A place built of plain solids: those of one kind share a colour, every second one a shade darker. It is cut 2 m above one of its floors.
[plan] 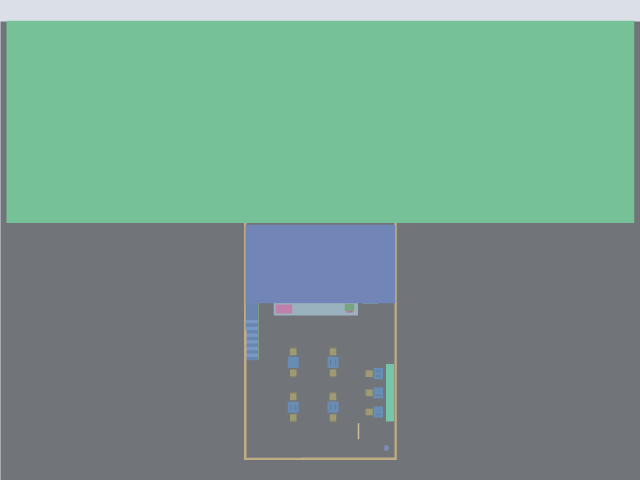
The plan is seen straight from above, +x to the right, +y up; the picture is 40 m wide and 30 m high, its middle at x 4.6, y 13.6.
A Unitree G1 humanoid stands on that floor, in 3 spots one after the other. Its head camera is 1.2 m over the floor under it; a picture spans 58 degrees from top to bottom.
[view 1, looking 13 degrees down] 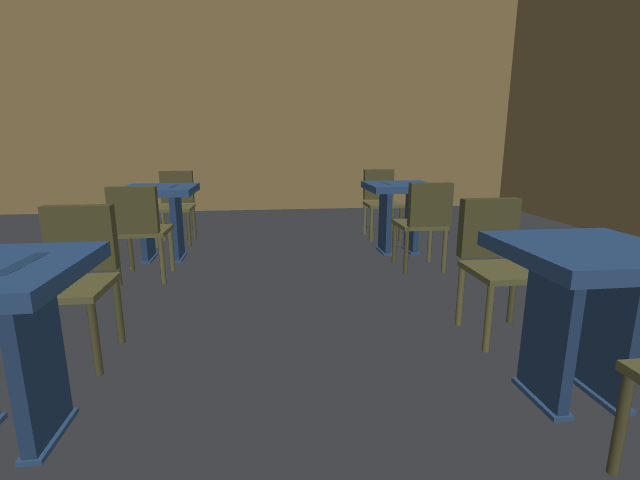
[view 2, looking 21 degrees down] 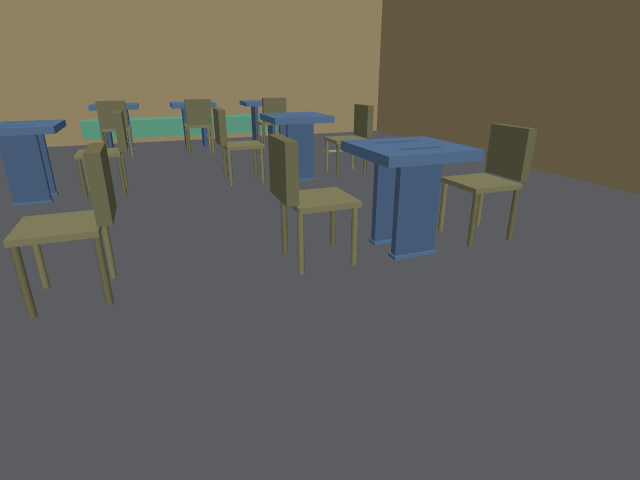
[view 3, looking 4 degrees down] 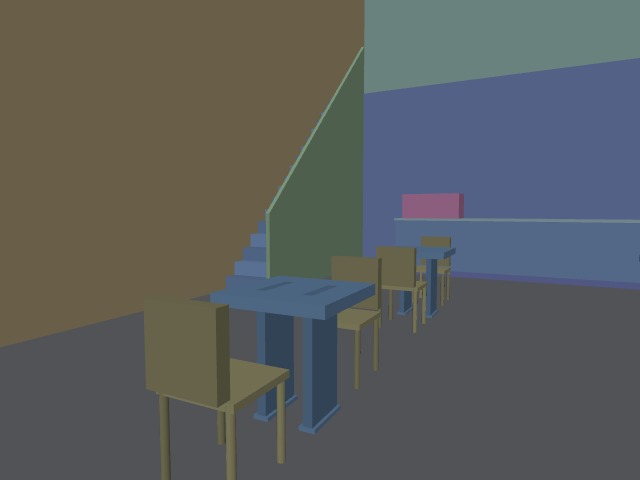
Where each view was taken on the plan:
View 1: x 4.34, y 7.64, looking -97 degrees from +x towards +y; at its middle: ground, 5.33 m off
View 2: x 0.36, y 4.78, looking -21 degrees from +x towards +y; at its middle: ground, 3.35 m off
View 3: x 4.17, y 1.00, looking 117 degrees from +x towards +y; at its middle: stair_guard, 7.46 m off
